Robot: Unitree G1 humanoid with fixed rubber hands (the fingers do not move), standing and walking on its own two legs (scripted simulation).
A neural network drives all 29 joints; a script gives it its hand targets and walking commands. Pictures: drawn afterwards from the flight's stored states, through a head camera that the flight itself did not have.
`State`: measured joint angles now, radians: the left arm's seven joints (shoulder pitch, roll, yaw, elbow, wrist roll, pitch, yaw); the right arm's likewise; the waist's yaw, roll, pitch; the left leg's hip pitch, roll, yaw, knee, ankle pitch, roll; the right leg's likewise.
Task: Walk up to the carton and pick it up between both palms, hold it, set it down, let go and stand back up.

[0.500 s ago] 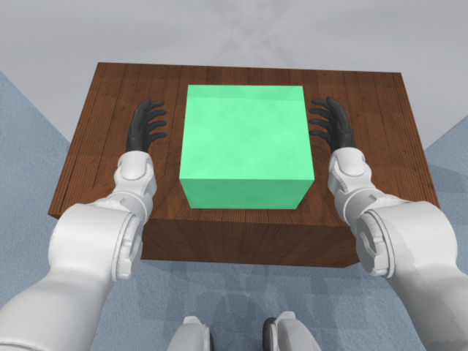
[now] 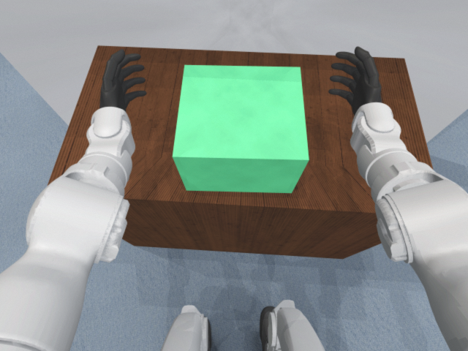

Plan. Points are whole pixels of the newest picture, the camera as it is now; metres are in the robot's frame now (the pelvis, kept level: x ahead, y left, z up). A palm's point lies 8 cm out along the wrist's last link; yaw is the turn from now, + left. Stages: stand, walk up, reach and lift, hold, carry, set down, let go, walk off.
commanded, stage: set down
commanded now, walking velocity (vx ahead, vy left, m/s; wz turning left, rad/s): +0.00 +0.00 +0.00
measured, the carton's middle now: (240, 131) +0.51 +0.00 -0.04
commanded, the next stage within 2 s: none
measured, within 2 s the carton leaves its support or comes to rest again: neither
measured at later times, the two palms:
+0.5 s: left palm (71, 79) +0.47 +0.22 +0.16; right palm (397, 58) +0.49 -0.19 +0.17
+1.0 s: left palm (95, 149) +0.40 +0.21 +0.09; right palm (388, 145) +0.40 -0.20 +0.09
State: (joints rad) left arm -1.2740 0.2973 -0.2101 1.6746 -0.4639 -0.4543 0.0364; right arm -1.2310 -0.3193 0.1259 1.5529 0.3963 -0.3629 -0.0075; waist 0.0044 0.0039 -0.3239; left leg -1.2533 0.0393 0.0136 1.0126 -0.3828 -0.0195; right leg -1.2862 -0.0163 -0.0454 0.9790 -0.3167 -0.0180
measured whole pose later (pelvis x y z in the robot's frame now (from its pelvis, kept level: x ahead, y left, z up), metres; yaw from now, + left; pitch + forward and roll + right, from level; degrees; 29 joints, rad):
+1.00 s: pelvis +0.01 +0.01 +0.06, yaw +0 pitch +18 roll +0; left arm -0.72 0.21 0.00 1.32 -0.26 -0.45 0.01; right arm -0.72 -0.26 0.14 1.30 0.36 -0.49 -0.05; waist 0.01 0.03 -0.19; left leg -0.70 0.04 0.03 0.67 -0.28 -0.01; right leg -0.73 -0.01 -0.04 0.62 -0.21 -0.01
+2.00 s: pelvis +0.04 +0.00 +0.09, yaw +1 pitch -3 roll +0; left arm -0.03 0.21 -0.03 0.76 -0.14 -0.24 0.02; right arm -0.06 -0.17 0.02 0.90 0.15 -0.40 -0.03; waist 0.01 0.00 0.01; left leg -0.16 0.04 0.01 0.50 -0.29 -0.02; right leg -0.19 0.00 -0.05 0.48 -0.24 -0.01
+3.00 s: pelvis +0.05 +0.01 +0.09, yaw -1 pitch -5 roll -1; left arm 0.20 0.19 -0.01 0.49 0.01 0.15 0.00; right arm 0.18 -0.19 -0.05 0.72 -0.03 -0.20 0.02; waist 0.02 0.01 0.07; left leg -0.04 0.04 0.05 0.40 -0.27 -0.01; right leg -0.08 0.01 -0.02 0.37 -0.21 0.00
